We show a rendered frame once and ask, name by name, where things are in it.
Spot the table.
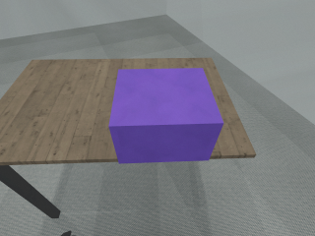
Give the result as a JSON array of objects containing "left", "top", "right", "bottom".
[{"left": 0, "top": 57, "right": 256, "bottom": 218}]

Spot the carton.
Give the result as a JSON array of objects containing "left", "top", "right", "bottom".
[{"left": 108, "top": 68, "right": 224, "bottom": 164}]

